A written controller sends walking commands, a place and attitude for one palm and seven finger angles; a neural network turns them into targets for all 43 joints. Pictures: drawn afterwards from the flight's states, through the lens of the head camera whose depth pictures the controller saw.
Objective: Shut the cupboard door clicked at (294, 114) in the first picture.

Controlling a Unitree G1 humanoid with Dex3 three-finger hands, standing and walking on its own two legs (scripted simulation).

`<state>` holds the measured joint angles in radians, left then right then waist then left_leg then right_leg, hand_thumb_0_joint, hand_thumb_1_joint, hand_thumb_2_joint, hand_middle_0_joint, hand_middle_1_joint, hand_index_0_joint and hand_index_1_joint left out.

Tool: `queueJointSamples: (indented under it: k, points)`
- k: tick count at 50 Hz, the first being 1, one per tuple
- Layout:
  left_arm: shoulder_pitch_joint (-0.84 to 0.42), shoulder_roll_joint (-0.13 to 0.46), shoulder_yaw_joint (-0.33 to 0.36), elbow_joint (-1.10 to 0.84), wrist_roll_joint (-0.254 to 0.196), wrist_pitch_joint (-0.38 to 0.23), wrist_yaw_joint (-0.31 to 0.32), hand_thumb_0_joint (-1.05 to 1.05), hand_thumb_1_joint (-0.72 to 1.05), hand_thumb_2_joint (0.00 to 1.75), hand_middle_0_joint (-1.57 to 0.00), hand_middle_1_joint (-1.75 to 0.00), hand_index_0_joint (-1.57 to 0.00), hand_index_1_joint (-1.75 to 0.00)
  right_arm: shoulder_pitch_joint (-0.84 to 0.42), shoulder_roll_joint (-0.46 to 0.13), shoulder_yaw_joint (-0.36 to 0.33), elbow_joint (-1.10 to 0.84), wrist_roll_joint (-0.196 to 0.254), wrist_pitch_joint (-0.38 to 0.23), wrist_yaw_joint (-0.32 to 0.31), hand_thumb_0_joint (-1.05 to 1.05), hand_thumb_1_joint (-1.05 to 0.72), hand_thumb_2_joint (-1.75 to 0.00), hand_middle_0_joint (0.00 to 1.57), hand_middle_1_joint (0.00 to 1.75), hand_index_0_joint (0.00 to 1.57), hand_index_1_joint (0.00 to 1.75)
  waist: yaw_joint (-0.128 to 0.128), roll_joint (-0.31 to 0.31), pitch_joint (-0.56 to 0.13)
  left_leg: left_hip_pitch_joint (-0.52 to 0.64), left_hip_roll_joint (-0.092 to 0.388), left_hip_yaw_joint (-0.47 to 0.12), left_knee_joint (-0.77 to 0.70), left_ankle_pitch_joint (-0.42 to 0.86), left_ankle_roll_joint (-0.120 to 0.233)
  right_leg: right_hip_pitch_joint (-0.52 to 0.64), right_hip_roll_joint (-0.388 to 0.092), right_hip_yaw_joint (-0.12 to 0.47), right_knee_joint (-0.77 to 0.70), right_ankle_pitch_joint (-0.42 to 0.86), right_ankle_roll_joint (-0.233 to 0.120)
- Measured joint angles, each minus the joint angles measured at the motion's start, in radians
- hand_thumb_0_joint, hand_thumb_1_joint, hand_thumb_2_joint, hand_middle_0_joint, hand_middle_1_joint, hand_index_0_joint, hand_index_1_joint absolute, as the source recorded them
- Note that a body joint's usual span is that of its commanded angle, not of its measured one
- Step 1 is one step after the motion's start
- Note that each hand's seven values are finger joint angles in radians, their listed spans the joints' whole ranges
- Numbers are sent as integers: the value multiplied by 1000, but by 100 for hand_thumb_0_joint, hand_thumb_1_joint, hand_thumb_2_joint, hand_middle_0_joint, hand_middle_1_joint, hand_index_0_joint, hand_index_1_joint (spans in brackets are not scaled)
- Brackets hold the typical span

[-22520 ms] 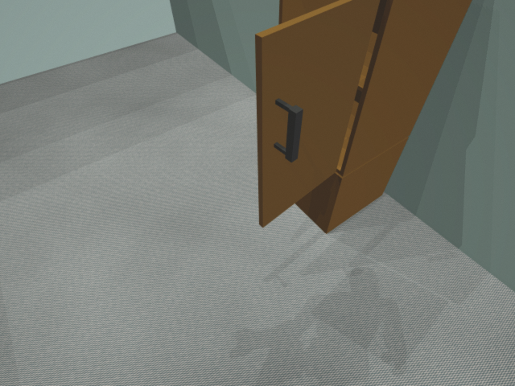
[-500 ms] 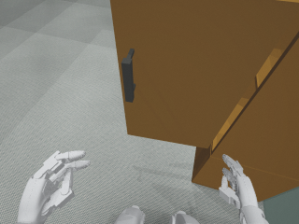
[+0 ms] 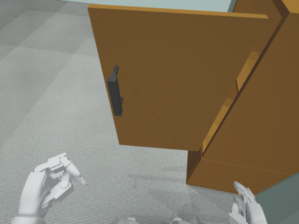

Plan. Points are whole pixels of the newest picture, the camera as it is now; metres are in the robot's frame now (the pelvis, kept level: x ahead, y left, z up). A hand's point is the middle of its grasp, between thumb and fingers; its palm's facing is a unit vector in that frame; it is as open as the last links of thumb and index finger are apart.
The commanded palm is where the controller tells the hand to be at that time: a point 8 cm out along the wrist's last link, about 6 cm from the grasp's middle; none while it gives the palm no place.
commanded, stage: raise the hand and make a fist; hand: left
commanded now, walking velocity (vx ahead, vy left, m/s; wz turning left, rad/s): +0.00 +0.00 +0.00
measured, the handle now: (117, 92) +0.45 +0.12 +0.10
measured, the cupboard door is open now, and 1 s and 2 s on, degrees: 96 96 96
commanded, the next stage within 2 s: bring the fist close to the handle in 0.84 s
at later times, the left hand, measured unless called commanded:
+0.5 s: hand (59, 161) +0.23 +0.21 +0.11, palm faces +0.01 -1.00 -0.06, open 3.1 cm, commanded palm +0.21 +0.26 +0.11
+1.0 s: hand (64, 163) +0.23 +0.20 +0.11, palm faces +0.01 -1.00 -0.06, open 3.1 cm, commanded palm +0.22 +0.25 +0.11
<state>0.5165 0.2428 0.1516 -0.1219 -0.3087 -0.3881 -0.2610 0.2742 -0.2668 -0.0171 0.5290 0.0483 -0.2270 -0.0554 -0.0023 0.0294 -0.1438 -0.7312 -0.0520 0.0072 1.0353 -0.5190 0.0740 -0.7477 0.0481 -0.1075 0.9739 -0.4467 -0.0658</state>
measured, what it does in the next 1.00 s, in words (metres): stands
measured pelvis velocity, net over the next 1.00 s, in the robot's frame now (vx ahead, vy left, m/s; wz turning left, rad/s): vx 0.01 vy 0.01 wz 0.01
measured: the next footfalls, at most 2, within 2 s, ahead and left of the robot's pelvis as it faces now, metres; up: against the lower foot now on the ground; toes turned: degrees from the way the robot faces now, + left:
none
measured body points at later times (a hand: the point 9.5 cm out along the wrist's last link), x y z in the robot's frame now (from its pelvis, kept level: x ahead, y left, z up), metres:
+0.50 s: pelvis +0.01 +0.02 +0.02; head +0.03 +0.02 +0.47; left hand +0.23 +0.26 +0.11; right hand +0.19 -0.21 -0.04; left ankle -0.01 +0.07 -0.67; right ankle +0.02 -0.08 -0.67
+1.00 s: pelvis +0.01 +0.01 +0.03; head +0.03 +0.01 +0.48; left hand +0.22 +0.25 +0.11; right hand +0.18 -0.22 -0.04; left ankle -0.01 +0.07 -0.67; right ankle +0.02 -0.08 -0.67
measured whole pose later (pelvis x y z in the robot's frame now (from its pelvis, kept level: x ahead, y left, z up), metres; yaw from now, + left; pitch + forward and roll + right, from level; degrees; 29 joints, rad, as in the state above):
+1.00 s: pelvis +0.01 +0.01 +0.03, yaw +1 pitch +7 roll -2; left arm 0.37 0.25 0.15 -0.09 -0.27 -0.26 -0.21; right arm 0.27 -0.25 0.04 0.55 0.04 -0.23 -0.04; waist 0.00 0.05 -0.11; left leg -0.53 -0.07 0.00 0.86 -0.45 0.09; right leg -0.55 0.04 -0.09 0.80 -0.38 -0.04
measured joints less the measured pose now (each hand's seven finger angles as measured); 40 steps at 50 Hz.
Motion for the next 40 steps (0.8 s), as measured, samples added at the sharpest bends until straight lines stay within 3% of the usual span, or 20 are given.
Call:
queueJointSamples:
  k: [14,28,40]
  points:
    - [-86,9,-23,-1,36,89,45,2,90,90,-124,-145,-125,-144,-21,33,62,-31,-1,-8,14,1,-90,-90,20,30,20,30,12,19,11,111,-14,-3,-96,36,16,117,-10,6,-100,35,20]
    - [-168,21,8,33,31,153,37,2,90,90,-129,-150,-130,-149,2,14,61,18,-2,-11,11,1,-90,-90,21,30,20,30,5,20,27,193,-22,0,-175,65,20,197,-15,15,-174,61,30]
    - [-149,14,6,30,40,133,53,2,90,90,-130,-150,-130,-149,6,5,47,23,-10,-9,18,1,-90,-90,20,30,20,30,-2,9,35,199,-19,2,-182,68,18,201,-12,18,-179,65,26]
